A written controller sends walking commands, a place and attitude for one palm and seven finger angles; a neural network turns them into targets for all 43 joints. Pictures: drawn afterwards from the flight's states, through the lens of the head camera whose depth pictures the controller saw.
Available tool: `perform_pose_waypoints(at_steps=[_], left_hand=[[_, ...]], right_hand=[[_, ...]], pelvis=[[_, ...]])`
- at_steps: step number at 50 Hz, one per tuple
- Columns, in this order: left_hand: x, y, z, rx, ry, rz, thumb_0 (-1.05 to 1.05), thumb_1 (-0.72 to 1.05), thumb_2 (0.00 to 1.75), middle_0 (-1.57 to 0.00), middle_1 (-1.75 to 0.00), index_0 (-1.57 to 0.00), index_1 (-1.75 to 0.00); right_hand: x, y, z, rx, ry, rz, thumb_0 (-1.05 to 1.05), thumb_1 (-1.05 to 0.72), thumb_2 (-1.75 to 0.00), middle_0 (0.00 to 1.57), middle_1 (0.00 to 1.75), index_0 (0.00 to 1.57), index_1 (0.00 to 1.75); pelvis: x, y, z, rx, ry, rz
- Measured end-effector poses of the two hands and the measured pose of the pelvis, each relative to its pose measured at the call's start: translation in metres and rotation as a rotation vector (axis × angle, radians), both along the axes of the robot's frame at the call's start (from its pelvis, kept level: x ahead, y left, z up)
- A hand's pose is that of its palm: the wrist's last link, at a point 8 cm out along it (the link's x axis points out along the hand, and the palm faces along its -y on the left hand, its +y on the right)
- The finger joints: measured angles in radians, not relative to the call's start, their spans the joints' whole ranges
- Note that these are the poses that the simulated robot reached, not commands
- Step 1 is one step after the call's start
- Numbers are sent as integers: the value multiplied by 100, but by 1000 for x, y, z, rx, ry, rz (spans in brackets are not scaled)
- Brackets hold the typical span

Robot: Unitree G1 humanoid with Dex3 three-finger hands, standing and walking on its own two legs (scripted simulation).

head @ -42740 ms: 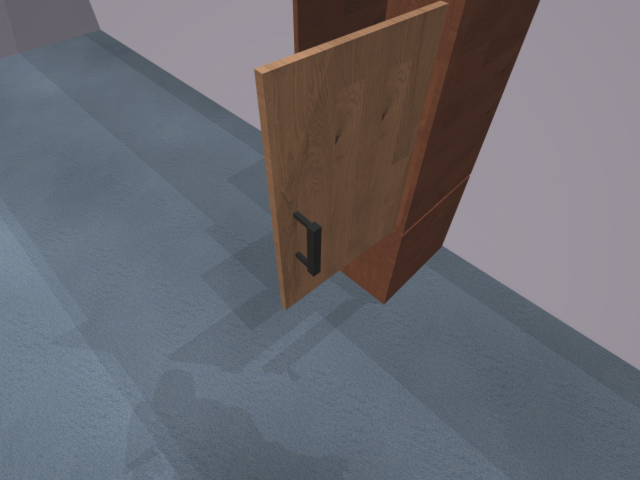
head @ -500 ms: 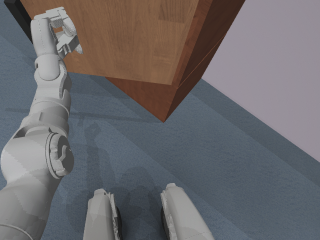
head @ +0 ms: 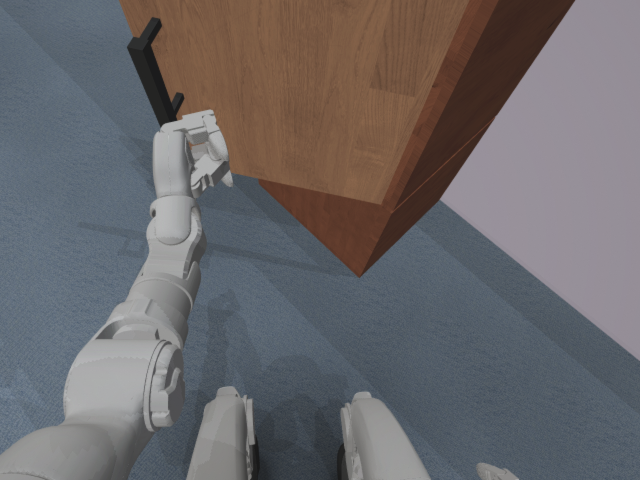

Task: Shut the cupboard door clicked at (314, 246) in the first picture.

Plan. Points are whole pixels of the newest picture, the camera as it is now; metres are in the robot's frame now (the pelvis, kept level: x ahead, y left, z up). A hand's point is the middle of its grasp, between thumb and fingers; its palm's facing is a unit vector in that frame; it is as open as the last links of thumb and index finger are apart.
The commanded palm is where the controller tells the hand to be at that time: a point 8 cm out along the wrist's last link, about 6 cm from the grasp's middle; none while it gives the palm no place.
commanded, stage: draw the hand back to the body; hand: left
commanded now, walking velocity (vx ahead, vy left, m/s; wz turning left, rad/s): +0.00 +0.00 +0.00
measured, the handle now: (161, 78) +0.64 +0.18 +0.04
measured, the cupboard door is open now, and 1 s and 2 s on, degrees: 34 34 34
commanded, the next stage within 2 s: step back with the hand held close in 1.66 s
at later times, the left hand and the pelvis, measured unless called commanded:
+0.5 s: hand (147, 184) +0.40 +0.14 +0.14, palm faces +0.07 -1.00 -0.04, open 3.1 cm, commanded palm +0.35 +0.19 +0.14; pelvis +0.01 +0.00 +0.07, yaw +1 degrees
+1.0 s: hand out of the picture +0.29 +0.22 +0.23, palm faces +0.30 -0.91 -0.30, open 4.0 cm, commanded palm +0.24 +0.27 +0.26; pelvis +0.04 +0.00 +0.14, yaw +2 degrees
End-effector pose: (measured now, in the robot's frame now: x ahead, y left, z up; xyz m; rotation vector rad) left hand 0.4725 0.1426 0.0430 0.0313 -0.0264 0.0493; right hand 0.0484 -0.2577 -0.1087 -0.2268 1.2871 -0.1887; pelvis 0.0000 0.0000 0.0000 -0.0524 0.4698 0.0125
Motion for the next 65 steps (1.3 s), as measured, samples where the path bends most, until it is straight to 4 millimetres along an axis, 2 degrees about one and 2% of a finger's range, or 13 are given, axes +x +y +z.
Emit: perform_pose_waypoints(at_steps=[6,9,12,17,23,31,37,44,48,53,65], left_hand=[[6,-4,6,-3,-2,3,2,90,90,-130,-150,-130,-150],[4,0,14,-14,-33,15,2,90,90,-130,-149,-130,-150],[-11,12,25,10,-39,18,2,90,90,-130,-149,-130,-150],[-51,34,47,18,8,41,2,90,90,-130,-149,-130,-150],[-91,49,87,8,-39,34,2,90,90,-130,-150,-130,-150],[-132,61,119,32,-39,-5,2,90,90,-126,-145,-126,-146],[-170,78,141,183,80,58,2,90,90,-115,-133,-115,-134],[-198,108,177,235,92,196,2,90,90,-98,-115,-98,-115],[-214,118,198,254,62,247,2,90,90,-87,-103,-87,-103],[-234,130,218,291,37,302,2,90,90,-74,-88,-74,-88],[-283,157,279,468,-83,447,2,90,90,-41,-52,-41,-52]], right_hand=[[-5,7,-5,15,-5,-4,0,-91,-90,20,30,20,30],[-12,10,-5,30,3,-30,0,-91,-90,20,30,20,30],[-17,14,1,59,9,-62,0,-91,-90,20,30,20,30],[-13,19,25,87,-15,-72,0,-91,-90,20,30,20,30],[20,10,61,49,-132,-21,1,-91,-90,20,30,20,30],[89,0,107,4,-373,32,1,-91,-90,20,30,20,30],[137,15,142,11,-490,39,1,-91,-90,20,30,20,30],[177,43,168,55,-590,123,1,-91,-90,20,30,20,30],[189,55,176,86,-621,163,1,-91,-90,20,30,20,30],[194,62,177,107,-627,190,1,-91,-90,20,30,20,30],[190,48,168,98,-608,190,1,-91,-90,20,30,20,30]], pelvis=[[-4,0,-3,0,2,-1],[-4,0,-1,5,-4,-12],[-2,0,9,15,-32,-23],[4,-1,38,25,-103,-26],[11,-4,65,24,-188,-4],[18,-4,87,31,-285,4],[26,-3,110,47,-374,3],[34,-1,128,53,-452,16],[40,-1,134,57,-480,18],[46,-1,139,61,-501,16],[55,-4,141,64,-518,17]])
